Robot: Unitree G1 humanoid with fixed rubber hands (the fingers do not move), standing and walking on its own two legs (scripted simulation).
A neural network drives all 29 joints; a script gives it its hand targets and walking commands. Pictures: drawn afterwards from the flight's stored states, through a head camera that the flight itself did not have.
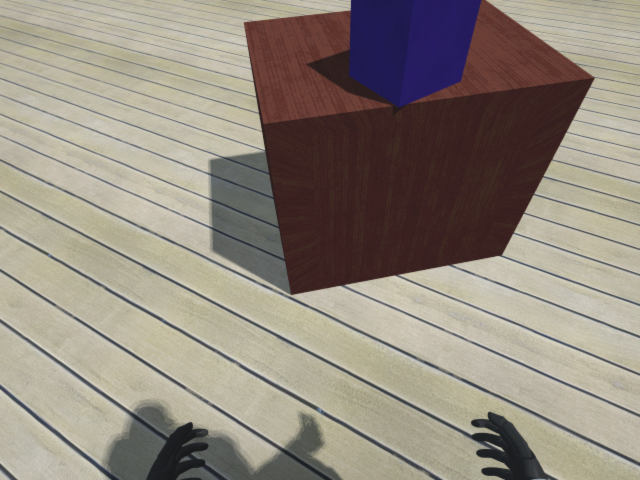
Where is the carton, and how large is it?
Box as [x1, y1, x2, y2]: [349, 0, 480, 107]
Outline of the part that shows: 351,0 349,75 399,107 460,81 480,0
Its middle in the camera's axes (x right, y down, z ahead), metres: +0.22 -0.52 +0.92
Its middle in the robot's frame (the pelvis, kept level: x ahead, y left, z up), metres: +1.04 -0.21 +0.10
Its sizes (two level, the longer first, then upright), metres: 0.210 0.200 0.250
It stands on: a pedestal, 0.73 m high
